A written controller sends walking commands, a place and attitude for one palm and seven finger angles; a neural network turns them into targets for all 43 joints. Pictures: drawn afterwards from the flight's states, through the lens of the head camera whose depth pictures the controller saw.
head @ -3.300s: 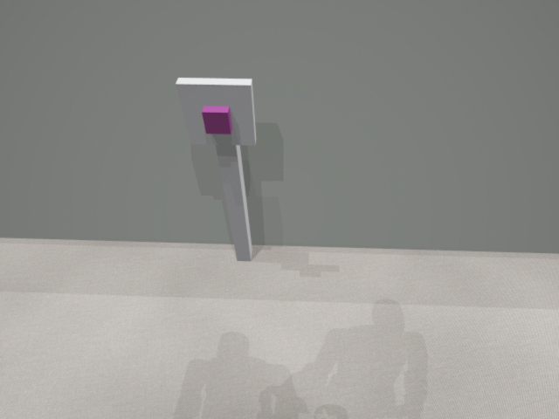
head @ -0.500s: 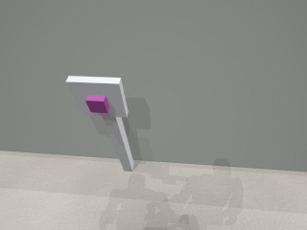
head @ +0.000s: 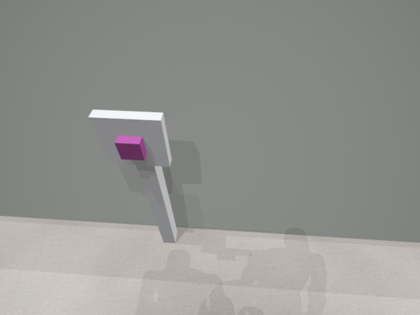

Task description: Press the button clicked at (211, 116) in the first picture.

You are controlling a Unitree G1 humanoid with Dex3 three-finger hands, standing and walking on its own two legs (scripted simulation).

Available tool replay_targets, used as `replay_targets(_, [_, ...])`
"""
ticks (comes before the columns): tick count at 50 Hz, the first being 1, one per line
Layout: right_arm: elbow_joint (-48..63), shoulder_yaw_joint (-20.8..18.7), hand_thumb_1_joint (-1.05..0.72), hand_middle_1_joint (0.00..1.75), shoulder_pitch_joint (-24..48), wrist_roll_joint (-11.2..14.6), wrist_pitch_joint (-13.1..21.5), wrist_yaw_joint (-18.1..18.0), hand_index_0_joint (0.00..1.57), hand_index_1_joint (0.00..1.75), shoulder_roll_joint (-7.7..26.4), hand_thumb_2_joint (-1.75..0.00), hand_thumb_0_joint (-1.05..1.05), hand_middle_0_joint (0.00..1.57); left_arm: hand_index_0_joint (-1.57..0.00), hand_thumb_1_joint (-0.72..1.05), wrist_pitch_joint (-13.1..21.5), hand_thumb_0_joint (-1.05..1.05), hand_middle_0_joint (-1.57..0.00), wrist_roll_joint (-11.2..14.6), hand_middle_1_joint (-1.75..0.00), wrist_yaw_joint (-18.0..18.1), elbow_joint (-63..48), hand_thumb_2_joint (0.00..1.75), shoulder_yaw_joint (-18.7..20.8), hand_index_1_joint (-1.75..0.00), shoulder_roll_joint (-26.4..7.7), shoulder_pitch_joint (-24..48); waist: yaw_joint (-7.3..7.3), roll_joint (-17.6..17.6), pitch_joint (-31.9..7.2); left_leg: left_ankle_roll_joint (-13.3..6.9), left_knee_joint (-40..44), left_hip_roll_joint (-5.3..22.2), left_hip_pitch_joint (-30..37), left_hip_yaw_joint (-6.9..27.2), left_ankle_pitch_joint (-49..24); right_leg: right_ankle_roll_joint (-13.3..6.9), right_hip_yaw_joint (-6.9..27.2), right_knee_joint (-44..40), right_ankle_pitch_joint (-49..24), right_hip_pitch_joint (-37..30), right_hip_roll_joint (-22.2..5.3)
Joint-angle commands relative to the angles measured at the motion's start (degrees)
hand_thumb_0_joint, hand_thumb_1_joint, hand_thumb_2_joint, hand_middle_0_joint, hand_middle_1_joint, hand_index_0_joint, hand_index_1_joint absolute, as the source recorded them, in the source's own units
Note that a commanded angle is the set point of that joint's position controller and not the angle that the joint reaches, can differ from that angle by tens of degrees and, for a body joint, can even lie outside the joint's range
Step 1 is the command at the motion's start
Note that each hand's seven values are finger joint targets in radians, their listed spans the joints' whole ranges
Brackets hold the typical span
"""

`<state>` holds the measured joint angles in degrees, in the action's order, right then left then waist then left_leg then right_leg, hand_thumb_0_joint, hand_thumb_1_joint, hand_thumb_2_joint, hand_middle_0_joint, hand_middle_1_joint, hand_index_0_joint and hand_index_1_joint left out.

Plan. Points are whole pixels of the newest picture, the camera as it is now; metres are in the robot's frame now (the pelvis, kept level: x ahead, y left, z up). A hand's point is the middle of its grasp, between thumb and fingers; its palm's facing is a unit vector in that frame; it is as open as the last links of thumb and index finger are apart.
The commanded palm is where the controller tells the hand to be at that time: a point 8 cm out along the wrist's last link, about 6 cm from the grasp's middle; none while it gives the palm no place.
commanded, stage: look again from close up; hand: left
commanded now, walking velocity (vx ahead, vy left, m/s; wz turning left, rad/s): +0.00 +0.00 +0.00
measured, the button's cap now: (131, 147) +0.52 +0.23 -0.02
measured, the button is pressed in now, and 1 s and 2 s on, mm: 0 0 0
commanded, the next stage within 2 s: raise the hand and make a fist in 0.34 s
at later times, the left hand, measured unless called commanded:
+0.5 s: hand out of the picture +0.06 +0.21 -0.16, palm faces +0.13 -0.97 -0.20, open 7.4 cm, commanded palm +0.11 +0.25 -0.07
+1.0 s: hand (110, 313) +0.14 +0.19 -0.06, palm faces +0.04 -1.00 -0.07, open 4.5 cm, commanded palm +0.13 +0.25 -0.05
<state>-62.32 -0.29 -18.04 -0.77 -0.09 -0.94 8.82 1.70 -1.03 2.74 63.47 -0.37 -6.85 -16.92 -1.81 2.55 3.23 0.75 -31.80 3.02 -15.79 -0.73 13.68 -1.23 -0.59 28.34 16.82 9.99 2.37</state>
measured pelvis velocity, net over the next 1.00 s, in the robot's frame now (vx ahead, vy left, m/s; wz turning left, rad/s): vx -0.02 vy -0.02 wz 0.03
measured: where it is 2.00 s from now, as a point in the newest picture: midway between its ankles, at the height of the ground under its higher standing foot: outside the picture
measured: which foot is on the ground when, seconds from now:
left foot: down 0.00-1.00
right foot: down 0.00-1.00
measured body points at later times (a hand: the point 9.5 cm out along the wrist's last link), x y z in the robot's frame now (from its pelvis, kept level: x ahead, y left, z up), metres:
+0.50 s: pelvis +0.02 +0.02 +0.00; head +0.04 +0.03 +0.45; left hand +0.05 +0.26 -0.14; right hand +0.07 -0.21 -0.14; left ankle +0.03 +0.13 -0.73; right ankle -0.02 -0.11 -0.73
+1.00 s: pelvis -0.02 -0.02 -0.11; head +0.04 +0.00 +0.33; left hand +0.14 +0.25 -0.05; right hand +0.23 -0.24 -0.16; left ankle +0.03 +0.12 -0.73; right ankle -0.02 -0.11 -0.73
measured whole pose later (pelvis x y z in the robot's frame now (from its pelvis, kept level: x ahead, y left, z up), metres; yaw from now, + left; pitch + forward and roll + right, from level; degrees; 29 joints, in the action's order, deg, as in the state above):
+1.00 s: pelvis -0.02 -0.02 -0.11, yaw +2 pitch +16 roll -3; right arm -30.2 -2.7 -6.9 1.1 12.0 -3.2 13.0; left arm 30.0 17.2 -22.1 -2.3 12.0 -12.9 -29.9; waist 3.3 0.3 -8.6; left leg 2.1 -74.2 2.9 -59.7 4.5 30.2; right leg -3.0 -6.8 72.7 35.8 52.8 1.4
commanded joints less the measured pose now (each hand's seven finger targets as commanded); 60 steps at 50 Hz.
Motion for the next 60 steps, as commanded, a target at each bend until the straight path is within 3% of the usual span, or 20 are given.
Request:
replay_targets(1, [3.9,-0.4,-0.90,0.30,-2.1,-0.3,1.4,-0.1,0.20,0.30,4.3,-0.90,0.00,0.20,-0.20,0.90,0.2,0.00,-0.20,0.2,-0.30,0.1,-4.2,0.90,1.1,-0.30,-7.4,-1.6,1.03,1.5,2.5,-2.2,6.4,2.6,0.0,4.5,-1.6,-1.9,5.6,-5.0,2.9,7.2,-5.9])
replay_targets(4, [4.8,-0.6,-0.90,0.30,-0.9,-0.3,1.4,-0.2,0.20,0.30,5.3,-0.90,0.00,0.20,-0.20,0.90,-0.2,0.00,-0.20,0.1,-0.30,-0.2,-4.0,0.90,0.8,-0.30,-6.9,-3.1,1.50,-3.0,2.7,-2.7,8.6,2.4,-0.9,5.3,2.9,-1.5,5.7,-4.8,4.4,6.9,-5.6])
replay_targets(21, [3.3,-0.6,-0.90,0.30,2.1,0.0,2.0,-0.6,0.20,0.30,7.8,-0.90,0.00,0.20,-0.20,0.90,-0.5,0.00,-0.20,0.1,-0.30,-0.6,-3.1,0.90,0.6,-0.30,-8.7,-2.9,1.98,-1.9,-0.6,-3.5,8.5,3.0,4.5,4.3,-9.5,0.0,4.6,-4.4,-7.4,3.3,-6.7])
replay_targets(22, [6.4,-0.7,-0.90,0.30,5.6,0.8,2.0,-0.3,0.20,0.30,9.2,-0.90,0.00,0.20,-0.20,0.90,0.3,0.00,-0.20,-0.6,-0.30,1.5,-2.0,0.90,0.7,-0.30,-9.2,-6.2,3.25,0.1,0.0,-1.8,-0.9,4.1,3.7,2.3,-17.3,0.4,7.1,-6.7,-17.5,4.7,-9.2])
replay_targets(23, [25.4,-2.7,-0.90,0.30,2.3,3.3,10.3,-2.4,0.20,0.30,16.7,-0.90,0.00,0.20,-0.23,0.90,11.8,0.00,-0.23,11.6,-0.33,1.9,-94.8,0.90,10.2,-0.33,-24.0,35.7,-4.09,9.0,-30.6,-1.8,5.2,-2.2,19.9,2.1,-21.2,-0.8,-1.3,0.6,-21.0,1.0,-4.0])
replay_targets(24, [22.3,-0.6,-0.90,0.30,7.8,3.0,15.8,-4.8,0.20,0.30,10.8,-0.90,0.00,0.20,-0.25,0.90,9.0,0.00,-0.25,7.1,-0.36,4.1,-80.2,0.90,9.9,-0.36,-19.2,8.2,2.75,14.2,-29.3,-1.6,5.7,1.0,24.2,2.5,-27.9,-1.3,-2.4,5.7,-10.1,4.3,-2.5])
replay_targets(25, [21.1,-1.4,-0.90,0.30,8.4,3.6,17.3,-4.3,0.20,0.30,8.4,-0.90,0.00,0.20,-0.28,0.90,1.4,0.00,-0.28,9.0,-0.39,5.0,-67.7,0.90,1.1,-0.39,-4.7,-8.7,0.35,9.9,-18.6,0.3,7.2,1.2,14.1,3.5,-23.1,0.0,-4.9,7.1,-2.0,10.3,-2.6])
replay_targets(26, [20.8,-1.8,-0.90,0.30,5.9,3.9,17.4,-3.8,0.20,0.30,9.4,-0.90,0.00,0.20,-0.31,0.90,1.4,0.00,-0.31,10.5,-0.42,3.8,-67.2,0.90,-0.6,-0.42,-0.5,-5.6,-0.86,4.3,-9.2,-0.3,5.9,0.0,7.7,3.8,-15.9,0.4,-4.9,5.7,-1.5,12.6,-2.8])
replay_targets(27, [23.7,-2.8,-0.90,0.30,7.6,3.1,17.8,-3.6,0.20,0.30,11.3,-0.90,0.00,0.20,-0.34,0.90,4.2,0.00,-0.34,10.7,-0.45,2.8,-67.7,0.90,2.8,-0.45,-4.5,-1.3,-1.80,0.2,-3.1,-0.7,2.9,-1.1,1.2,4.4,-7.2,0.5,-5.6,3.7,-1.4,15.8,-2.7])
replay_targets(28, [24.1,-3.7,-0.90,0.30,7.3,2.1,17.3,-3.3,0.20,0.30,12.4,-0.90,0.00,0.20,-0.36,0.90,7.5,0.00,-0.36,10.4,-0.48,1.1,-62.3,0.90,6.8,-0.48,-6.8,-4.5,-1.90,-5.7,-3.6,-0.9,-0.5,-1.9,-3.6,3.8,-2.9,0.5,-6.2,3.7,-0.7,18.8,-2.4])
replay_targets(29, [26.0,-4.0,-0.90,0.30,8.0,1.3,16.9,-2.8,0.20,0.30,11.8,-0.90,0.00,0.20,-0.39,0.90,11.1,0.00,-0.39,10.9,-0.51,-1.8,-55.8,0.90,7.0,-0.51,-3.8,-12.7,0.25,-11.3,-3.0,-0.7,-3.7,-2.2,-8.7,3.8,-2.8,0.4,-7.5,6.9,-0.1,21.8,-1.8])
replay_targets(31, [29.2,-5.2,-0.90,0.30,10.4,0.9,16.3,-0.7,0.20,0.30,11.1,-0.90,0.00,0.20,-0.45,0.90,19.6,0.00,-0.45,12.0,-0.57,-9.0,-50.7,0.90,7.9,-0.57,-1.6,-23.3,4.16,-14.5,-8.5,0.3,-10.6,-2.5,-14.9,1.9,-5.2,-0.1,-7.5,15.0,-1.8,24.7,-1.4])
replay_targets(34, [34.0,-6.8,-0.90,0.30,13.7,1.1,15.9,1.3,0.20,0.30,11.4,-0.90,0.00,0.20,-0.53,0.90,32.0,0.00,-0.53,13.7,-0.66,-20.5,-52.1,0.90,11.1,-0.66,-6.0,-22.6,4.93,-9.6,-14.0,0.5,-20.5,-3.3,-23.4,0.5,-4.4,-0.6,-4.3,24.0,-5.4,29.2,-2.0])
replay_targets(36, [37.3,-7.2,-0.90,0.30,14.0,1.6,15.5,2.1,0.20,0.30,11.6,-0.90,0.00,0.20,-0.58,0.90,35.3,0.00,-0.58,15.2,-0.72,-26.0,-55.3,0.90,15.2,-0.72,-10.7,-21.1,5.82,-4.6,-18.2,-0.2,-24.9,-3.6,-26.6,-0.2,-3.3,-0.8,-1.5,27.4,-5.3,30.3,-2.6])
replay_targets(41, [42.9,-6.4,-0.90,0.30,13.4,2.4,14.4,-0.5,0.20,0.30,11.1,-0.90,0.00,0.20,-0.72,0.90,32.8,0.00,-0.72,21.5,-0.87,-25.1,-75.2,0.90,18.9,-0.87,-14.3,-8.4,3.96,0.6,-22.4,-1.6,-29.7,-3.1,-31.5,0.6,9.0,0.1,4.2,25.7,16.1,36.2,-2.1])
replay_targets(45, [40.6,-5.2,-0.90,0.30,9.0,1.4,14.3,-2.3,0.20,0.30,10.5,-0.90,0.00,0.20,-0.83,0.90,34.5,0.00,-0.83,19.2,-0.99,-23.9,-85.8,0.90,13.4,-0.99,-13.5,-2.6,-0.85,1.6,-25.8,-3.0,-35.2,-1.9,-29.6,2.2,0.6,0.7,3.6,29.6,-0.3,38.1,-1.3])
replay_targets(47, [38.9,-5.2,-0.90,0.30,8.9,1.6,14.6,-2.7,0.20,0.30,10.4,-0.90,0.00,0.20,-0.89,0.90,33.3,0.00,-0.89,19.1,-1.05,-25.4,-81.6,0.90,13.3,-1.05,-13.2,-4.7,-1.18,1.8,-24.0,-2.9,-36.2,-1.6,-31.7,2.3,1.4,0.9,3.7,29.1,0.2,39.1,-1.6])
replay_targets(51, [38.9,-4.9,-0.90,0.30,10.1,2.8,14.5,-3.2,0.20,0.30,10.6,-0.90,0.00,0.20,-1.00,0.90,26.6,0.00,-1.00,20.8,-1.17,-28.5,-75.8,0.90,15.8,-1.17,-14.6,-8.4,0.62,-0.6,-25.1,-2.8,-35.1,-2.0,-34.1,2.6,2.7,1.5,4.8,27.0,2.9,35.3,-2.0])
replay_targets(55, [39.8,-4.8,-0.90,0.30,11.4,3.1,13.4,-3.3,0.20,0.30,9.3,-0.90,0.00,0.20,-1.11,0.90,21.0,0.00,-1.11,22.0,-1.29,-26.7,-73.9,0.90,20.5,-1.29,-16.1,-13.2,3.27,-3.6,-27.0,-2.5,-32.4,-2.2,-33.9,2.7,2.2,2.3,4.8,25.8,2.6,30.6,-2.6])
replay_targets(60, [39.8,-4.4,-0.90,0.30,11.2,2.7,13.3,-3.3,0.20,0.30,9.2,-0.90,0.00,0.20,-1.24,0.90,23.6,0.00,-1.24,21.4,-1.44,-23.3,-74.2,0.90,18.9,-1.44,-14.6,-10.5,2.44,-4.9,-22.0,-2.4,-30.7,-2.1,-34.2,3.0,5.3,1.6,3.0,25.5,9.1,34.7,-2.1])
